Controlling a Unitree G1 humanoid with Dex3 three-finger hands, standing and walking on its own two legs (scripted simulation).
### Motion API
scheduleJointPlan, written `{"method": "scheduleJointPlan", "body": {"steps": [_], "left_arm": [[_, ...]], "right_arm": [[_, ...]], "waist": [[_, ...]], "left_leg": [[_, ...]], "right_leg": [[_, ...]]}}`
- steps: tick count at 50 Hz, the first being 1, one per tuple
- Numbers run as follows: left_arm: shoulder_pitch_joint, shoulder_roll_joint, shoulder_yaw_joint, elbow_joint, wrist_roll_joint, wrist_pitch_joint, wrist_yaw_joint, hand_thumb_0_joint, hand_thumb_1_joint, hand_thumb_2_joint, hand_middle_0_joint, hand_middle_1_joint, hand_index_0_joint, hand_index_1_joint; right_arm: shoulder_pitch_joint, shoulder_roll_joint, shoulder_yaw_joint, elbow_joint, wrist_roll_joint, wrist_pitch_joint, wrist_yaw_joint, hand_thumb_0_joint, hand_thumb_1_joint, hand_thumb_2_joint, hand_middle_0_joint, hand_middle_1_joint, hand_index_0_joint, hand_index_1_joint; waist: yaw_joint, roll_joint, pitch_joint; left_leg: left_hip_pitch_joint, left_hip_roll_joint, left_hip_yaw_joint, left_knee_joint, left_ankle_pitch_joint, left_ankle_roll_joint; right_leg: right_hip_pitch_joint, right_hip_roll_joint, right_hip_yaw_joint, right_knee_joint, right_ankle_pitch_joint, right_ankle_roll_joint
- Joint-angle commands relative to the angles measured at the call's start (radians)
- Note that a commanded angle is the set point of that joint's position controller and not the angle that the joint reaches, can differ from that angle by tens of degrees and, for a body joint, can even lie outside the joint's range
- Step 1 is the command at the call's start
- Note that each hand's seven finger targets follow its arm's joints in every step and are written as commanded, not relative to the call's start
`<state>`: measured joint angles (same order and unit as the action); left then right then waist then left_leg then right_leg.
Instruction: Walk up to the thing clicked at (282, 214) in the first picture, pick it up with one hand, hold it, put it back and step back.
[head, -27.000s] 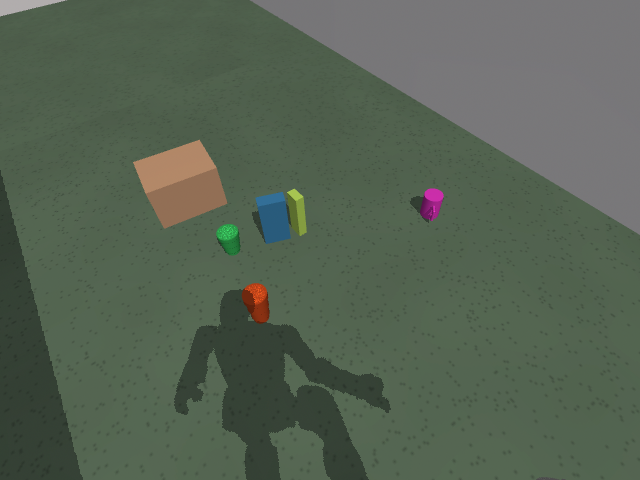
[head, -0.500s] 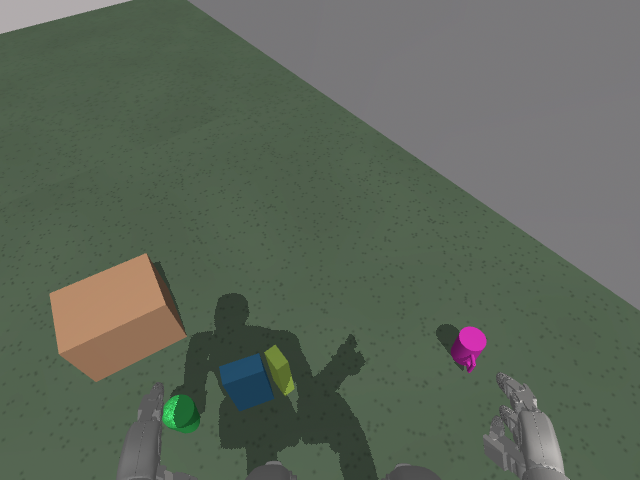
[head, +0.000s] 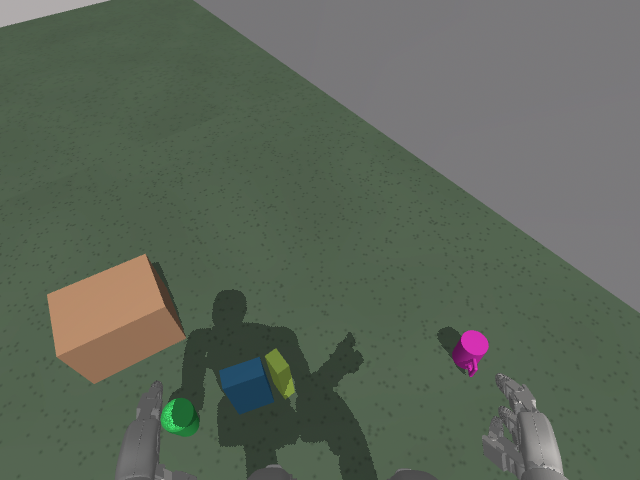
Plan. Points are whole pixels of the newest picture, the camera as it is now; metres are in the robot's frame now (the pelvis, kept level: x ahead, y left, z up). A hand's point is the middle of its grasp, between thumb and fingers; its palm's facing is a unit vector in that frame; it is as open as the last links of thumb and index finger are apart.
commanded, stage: home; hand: left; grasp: from the side
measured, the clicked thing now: (248, 387) +0.44 +0.23 -0.61
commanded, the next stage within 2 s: stand in 0.22 s
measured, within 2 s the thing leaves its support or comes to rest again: neither
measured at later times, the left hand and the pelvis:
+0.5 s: hand (192, 459) +0.16 +0.18 -0.05, palm faces +0.12 -0.95 -0.29, open 16.2 cm; pelvis -0.01 +0.00 +0.00, yaw +0 degrees
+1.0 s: hand out of the picture +0.07 +0.25 -0.11, palm faces +0.00 -0.94 -0.35, open 7.6 cm; pelvis -0.01 +0.01 +0.03, yaw +1 degrees
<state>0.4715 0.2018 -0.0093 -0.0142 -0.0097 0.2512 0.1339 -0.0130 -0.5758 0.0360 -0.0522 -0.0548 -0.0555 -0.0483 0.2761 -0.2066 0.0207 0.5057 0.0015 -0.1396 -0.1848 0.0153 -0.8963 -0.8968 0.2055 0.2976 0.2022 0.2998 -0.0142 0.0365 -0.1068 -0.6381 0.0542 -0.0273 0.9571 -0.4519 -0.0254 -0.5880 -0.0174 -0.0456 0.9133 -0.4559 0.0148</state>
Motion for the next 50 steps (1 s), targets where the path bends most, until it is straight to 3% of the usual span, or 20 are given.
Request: {"method": "scheduleJointPlan", "body": {"steps": [1,13,16,18,19,21,22,24,27,28,30,31,32,33,34,37,39,41,45,50], "left_arm": [[-0.001,0.096,0.054,-0.17,0.009,-0.05,0.009,0.0,-0.606,0.024,-0.043,-0.047,-0.043,-0.047],[-0.008,0.104,0.062,-0.181,0.008,-0.044,0.009,0.0,-0.585,0.036,-0.045,-0.05,-0.045,-0.05],[-0.044,0.098,0.053,-0.194,0.009,-0.047,0.01,0.0,-0.596,0.03,-0.044,-0.048,-0.044,-0.048],[-0.033,0.098,0.056,-0.169,0.008,-0.044,0.012,0.0,-0.436,0.19,-0.2,-0.208,-0.2,-0.208],[-0.029,0.099,0.061,-0.192,0.009,-0.047,0.014,0.0,-0.356,0.27,-0.2,-0.288,-0.2,-0.288],[-0.025,0.109,0.066,-0.184,0.009,-0.047,0.013,0.0,-0.196,0.43,-0.2,-0.3,-0.2,-0.301],[-0.019,0.089,0.041,-0.157,0.009,-0.046,0.01,0.0,-0.116,0.51,-0.2,-0.3,-0.2,-0.301],[-0.05,0.097,0.052,-0.185,0.007,-0.051,0.012,0.0,0.044,0.67,-0.2,-0.3,-0.2,-0.301],[-0.039,0.108,0.061,-0.168,0.008,-0.05,0.011,0.0,0.284,0.9,-0.2,-0.3,-0.2,-0.301],[-0.036,0.099,0.054,-0.157,0.008,-0.052,0.011,0.0,0.364,0.9,-0.2,-0.3,-0.2,-0.301],[-0.05,0.111,0.06,-0.19,0.009,-0.059,0.012,0.0,0.524,0.9,-0.2,-0.3,-0.2,-0.301],[-0.032,0.094,0.046,-0.144,0.009,-0.057,0.01,0.0,0.604,0.9,-0.2,-0.3,-0.2,-0.301],[-0.199,0.241,0.101,0.207,0.108,-0.166,-0.037,0.0,0.684,0.9,-0.2,-0.3,-0.2,-0.301],[-0.163,0.253,0.107,0.288,0.122,-0.209,-0.065,0.0,0.764,0.9,-0.2,-0.3,-0.2,-0.301],[-0.176,0.271,0.101,0.314,0.113,-0.238,-0.082,0.0,0.844,0.9,-0.2,-0.3,-0.2,-0.301],[-0.233,0.264,0.082,0.427,0.077,-0.271,-0.106,0.0,0.9,0.9,-0.2,-0.3,-0.2,-0.301],[-0.242,0.278,0.083,0.508,0.064,-0.282,-0.109,0.0,0.9,0.9,-0.2,-0.3,-0.2,-0.301],[-0.261,0.279,0.079,0.587,0.062,-0.287,-0.106,0.0,0.9,0.9,-0.2,-0.3,-0.2,-0.301],[-0.272,0.279,0.078,0.709,0.051,-0.294,-0.102,0.0,0.9,0.9,-0.2,-0.3,-0.2,-0.301],[-0.276,0.28,0.069,0.84,0.045,-0.283,-0.102,0.0,0.9,0.9,-0.2,-0.3,-0.2,-0.301]], "right_arm": [[-0.049,-0.113,-0.048,-0.146,0.001,-0.047,-0.009,0.0,-0.899,-0.901,0.2,0.3,0.2,0.3],[-0.051,-0.114,-0.049,-0.154,0.0,-0.042,-0.007,0.0,-0.899,-0.901,0.2,0.3,0.2,0.3],[-0.058,-0.12,-0.052,-0.154,0.001,-0.042,-0.006,0.0,-0.899,-0.901,0.2,0.3,0.2,0.3],[-0.065,-0.122,-0.051,-0.157,0.001,-0.043,-0.007,0.0,-0.9,-0.9,0.2,0.3,0.2,0.3],[-0.063,-0.119,-0.051,-0.16,0.0,-0.046,-0.007,0.0,-0.9,-0.9,0.2,0.3,0.2,0.3],[-0.063,-0.118,-0.049,-0.162,0.001,-0.042,-0.008,0.0,-0.9,-0.9,0.2,0.3,0.2,0.3],[-0.064,-0.127,-0.053,-0.165,0.001,-0.043,-0.008,0.0,-0.9,-0.9,0.2,0.3,0.2,0.3],[-0.064,-0.12,-0.048,-0.161,0.001,-0.046,-0.006,0.0,-0.9,-0.9,0.2,0.3,0.2,0.3],[-0.067,-0.118,-0.045,-0.164,0.001,-0.047,-0.007,0.0,-0.9,-0.9,0.2,0.3,0.2,0.3],[-0.067,-0.113,-0.041,-0.157,0.001,-0.048,-0.005,0.0,-0.9,-0.9,0.2,0.3,0.2,0.3],[-0.07,-0.123,-0.049,-0.168,0.0,-0.047,-0.009,0.0,-0.9,-0.9,0.2,0.3,0.2,0.3],[-0.069,-0.114,-0.041,-0.157,0.001,-0.047,-0.008,0.0,-0.9,-0.9,0.2,0.3,0.2,0.3],[-0.124,-0.255,-0.09,0.065,-0.111,0.027,0.052,0.0,-0.9,-0.9,0.2,0.3,0.2,0.3],[-0.105,-0.248,-0.097,0.109,-0.118,0.057,0.089,0.0,-0.9,-0.9,0.2,0.3,0.2,0.3],[-0.105,-0.253,-0.105,0.107,-0.109,0.072,0.106,0.0,-0.9,-0.9,0.2,0.3,0.2,0.3],[-0.097,-0.232,-0.097,0.15,-0.065,0.079,0.155,0.0,-0.9,-0.9,0.2,0.3,0.2,0.3],[-0.098,-0.245,-0.108,0.185,-0.053,0.078,0.169,0.0,-0.9,-0.9,0.2,0.3,0.2,0.3],[-0.115,-0.246,-0.106,0.223,-0.057,0.086,0.175,0.0,-0.9,-0.9,0.2,0.3,0.2,0.3],[-0.119,-0.258,-0.102,0.29,-0.052,0.092,0.173,0.0,-0.9,-0.9,0.2,0.3,0.2,0.3],[-0.131,-0.284,-0.093,0.367,-0.046,0.108,0.168,0.0,-0.9,-0.9,0.2,0.3,0.2,0.3]], "waist": [[-0.008,-0.015,-0.099],[-0.005,-0.013,-0.112],[-0.01,0.001,-0.086],[-0.008,-0.015,-0.074],[0.001,-0.004,-0.093],[0.003,0.004,-0.09],[-0.013,-0.029,-0.068],[-0.005,0.006,-0.066],[-0.007,-0.029,-0.072],[-0.006,-0.029,-0.051],[-0.007,-0.013,-0.094],[-0.006,-0.027,-0.059],[0.022,-0.102,0.065],[0.028,-0.155,0.007],[0.008,-0.135,0.017],[0.017,-0.089,0.033],[0.019,-0.078,0.008],[0.026,-0.052,0.05],[0.03,-0.014,0.048],[0.033,0.015,0.1]], "left_leg": [[0.107,-0.036,0.026,-0.142,0.225,0.027],[0.112,-0.04,0.032,-0.134,0.26,0.028],[0.114,-0.035,0.028,-0.156,0.207,0.024],[0.101,-0.035,0.023,-0.164,0.174,0.026],[0.106,-0.034,0.023,-0.165,0.182,0.025],[0.101,-0.038,0.026,-0.164,0.171,0.026],[0.093,-0.036,0.025,-0.167,0.148,0.029],[0.093,-0.038,0.028,-0.171,0.134,0.027],[0.083,-0.042,0.031,-0.161,0.123,0.033],[0.074,-0.041,0.03,-0.166,0.098,0.033],[0.096,-0.042,0.035,-0.163,0.119,0.032],[0.077,-0.04,0.03,-0.169,0.097,0.032],[0.1,-0.011,-0.037,-0.203,0.218,0.055],[0.149,-0.023,-0.001,-0.171,0.175,0.078],[0.165,-0.03,-0.015,-0.177,0.152,0.085],[0.234,-0.034,-0.016,-0.23,0.119,0.086],[0.283,-0.016,-0.034,-0.271,0.192,0.083],[0.267,-0.014,-0.045,-0.32,0.172,0.08],[0.324,0.013,-0.072,-0.391,0.285,0.077],[0.332,0.037,-0.108,-0.529,0.167,0.07]], "right_leg": [[0.044,0.039,-0.024,-0.144,0.217,-0.016],[0.067,0.032,-0.02,-0.145,0.259,-0.014],[0.038,0.036,-0.025,-0.147,0.197,-0.018],[0.038,0.037,-0.028,-0.152,0.166,-0.019],[0.047,0.037,-0.027,-0.148,0.171,-0.021],[0.042,0.035,-0.025,-0.156,0.161,-0.021],[0.026,0.037,-0.026,-0.158,0.141,-0.018],[0.027,0.034,-0.023,-0.158,0.129,-0.02],[0.03,0.032,-0.02,-0.171,0.124,-0.015],[0.021,0.032,-0.019,-0.171,0.097,-0.016],[0.03,0.031,-0.013,-0.169,0.118,-0.017],[0.017,0.034,-0.019,-0.168,0.092,-0.017],[0.175,-0.05,0.078,-0.201,0.137,-0.073],[0.175,-0.084,0.136,-0.245,0.134,-0.097],[0.146,-0.09,0.167,-0.267,0.119,-0.109],[0.134,-0.102,0.169,-0.316,0.025,-0.096],[0.18,-0.09,0.133,-0.301,0.143,-0.079],[0.205,-0.083,0.114,-0.324,0.135,-0.063],[0.289,-0.074,0.09,-0.335,0.258,-0.05],[0.354,-0.068,0.077,-0.42,0.215,-0.042]]}}
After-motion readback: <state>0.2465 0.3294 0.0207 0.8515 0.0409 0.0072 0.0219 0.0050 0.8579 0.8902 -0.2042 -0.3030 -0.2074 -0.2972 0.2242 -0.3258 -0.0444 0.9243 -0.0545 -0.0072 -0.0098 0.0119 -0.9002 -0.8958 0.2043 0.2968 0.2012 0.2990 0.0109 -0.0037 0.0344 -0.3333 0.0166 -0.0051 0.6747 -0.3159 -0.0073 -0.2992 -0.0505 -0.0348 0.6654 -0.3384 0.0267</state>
